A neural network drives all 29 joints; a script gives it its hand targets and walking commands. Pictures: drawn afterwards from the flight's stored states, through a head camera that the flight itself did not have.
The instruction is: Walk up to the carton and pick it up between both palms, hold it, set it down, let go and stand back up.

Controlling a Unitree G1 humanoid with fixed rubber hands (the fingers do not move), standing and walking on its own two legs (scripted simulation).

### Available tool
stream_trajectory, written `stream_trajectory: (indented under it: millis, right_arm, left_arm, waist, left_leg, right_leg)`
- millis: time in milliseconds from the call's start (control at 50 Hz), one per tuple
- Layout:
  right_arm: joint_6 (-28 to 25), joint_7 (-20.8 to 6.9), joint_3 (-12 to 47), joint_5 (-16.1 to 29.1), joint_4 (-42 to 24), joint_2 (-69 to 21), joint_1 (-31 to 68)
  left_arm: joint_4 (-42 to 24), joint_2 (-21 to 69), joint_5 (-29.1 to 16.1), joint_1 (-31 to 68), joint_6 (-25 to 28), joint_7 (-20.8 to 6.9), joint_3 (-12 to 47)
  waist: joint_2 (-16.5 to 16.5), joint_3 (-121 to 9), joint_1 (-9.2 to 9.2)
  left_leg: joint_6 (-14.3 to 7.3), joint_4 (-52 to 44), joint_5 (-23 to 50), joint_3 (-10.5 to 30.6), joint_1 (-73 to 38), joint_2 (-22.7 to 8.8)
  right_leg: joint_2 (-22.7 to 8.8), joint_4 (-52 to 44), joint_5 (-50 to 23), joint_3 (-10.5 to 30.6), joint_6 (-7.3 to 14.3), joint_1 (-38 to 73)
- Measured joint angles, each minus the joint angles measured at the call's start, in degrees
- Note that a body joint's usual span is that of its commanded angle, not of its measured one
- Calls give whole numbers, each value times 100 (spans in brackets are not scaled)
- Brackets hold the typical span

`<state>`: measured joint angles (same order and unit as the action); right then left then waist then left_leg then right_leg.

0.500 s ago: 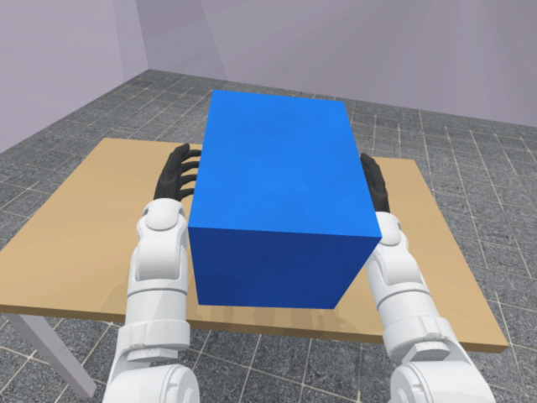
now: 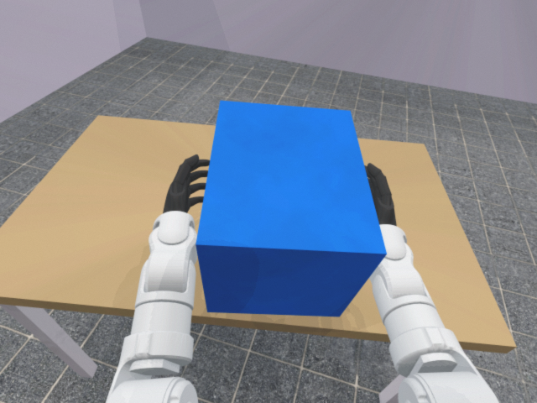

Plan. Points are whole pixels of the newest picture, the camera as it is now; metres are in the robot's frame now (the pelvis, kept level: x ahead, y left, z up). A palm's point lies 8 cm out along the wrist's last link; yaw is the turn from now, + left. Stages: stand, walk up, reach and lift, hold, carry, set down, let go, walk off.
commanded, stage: set down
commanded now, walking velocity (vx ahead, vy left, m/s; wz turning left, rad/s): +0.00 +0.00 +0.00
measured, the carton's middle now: (280, 209) +0.39 -0.01 +0.11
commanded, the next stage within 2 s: none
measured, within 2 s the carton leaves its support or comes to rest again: neither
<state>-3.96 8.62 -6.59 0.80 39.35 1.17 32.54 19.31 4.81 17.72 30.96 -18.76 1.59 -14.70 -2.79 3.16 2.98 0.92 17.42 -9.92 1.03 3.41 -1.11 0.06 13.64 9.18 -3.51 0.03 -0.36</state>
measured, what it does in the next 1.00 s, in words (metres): stands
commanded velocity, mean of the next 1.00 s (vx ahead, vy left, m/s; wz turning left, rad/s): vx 0.00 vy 0.00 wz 0.00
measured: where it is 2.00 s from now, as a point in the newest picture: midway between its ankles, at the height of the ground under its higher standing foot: outside the picture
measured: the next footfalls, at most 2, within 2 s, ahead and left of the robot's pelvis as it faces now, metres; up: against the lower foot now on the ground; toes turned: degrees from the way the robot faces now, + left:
none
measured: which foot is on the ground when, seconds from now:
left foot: down 0.00-1.00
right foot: down 0.00-1.00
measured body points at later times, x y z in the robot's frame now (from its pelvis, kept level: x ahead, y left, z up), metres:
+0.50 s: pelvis +0.00 +0.00 +0.00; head +0.00 +0.01 +0.45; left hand +0.40 +0.12 +0.10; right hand +0.38 -0.18 +0.09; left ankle +0.00 +0.13 -0.75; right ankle -0.01 -0.11 -0.75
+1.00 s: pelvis +0.00 -0.01 +0.00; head +0.03 +0.01 +0.45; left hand +0.40 +0.12 +0.05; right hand +0.39 -0.18 +0.06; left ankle +0.00 +0.13 -0.75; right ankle -0.01 -0.11 -0.75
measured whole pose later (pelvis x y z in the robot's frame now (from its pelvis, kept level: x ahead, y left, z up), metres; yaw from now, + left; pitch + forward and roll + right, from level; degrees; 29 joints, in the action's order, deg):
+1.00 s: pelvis +0.00 -0.01 +0.00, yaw -1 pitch +5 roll -1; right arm -16.9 4.5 -24.0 -15.2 55.9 -2.1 37.3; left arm 48.9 3.6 17.8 37.1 3.9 4.1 -20.9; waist -1.2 -1.1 1.3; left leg 1.7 17.0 -8.2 0.1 13.8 -2.2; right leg 1.1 13.8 7.3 -2.6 1.0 -11.5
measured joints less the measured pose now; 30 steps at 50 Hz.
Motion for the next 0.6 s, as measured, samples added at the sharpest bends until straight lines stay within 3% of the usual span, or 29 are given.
stream_trajectory:
  millis: [160, 360, 600]
  right_arm:
    - [-324, -23, -2, -2, 151, -38, -199]
    - [-449, -36, -243, -231, 416, -63, -112]
    - [-711, -278, -1132, -990, 1208, -164, 347]
  left_arm:
    - [105, 65, -33, -233, 307, 15, 1]
    - [756, -3, -199, -12, 643, 119, -8]
    - [1928, 36, 79, 591, 1145, 103, -482]
  waist:
    - [96, 41, 35]
    - [157, -31, 14]
    - [148, -178, -102]
  left_leg:
    - [20, 86, -74, 47, 16, -7]
    - [23, 58, 6, 47, 235, -11]
    - [39, -102, 131, -41, 340, -48]
  right_leg:
    - [9, -7, 39, -47, 1, 45]
    - [12, 39, -4, -48, 14, -210]
    - [43, 31, -81, 37, 54, -423]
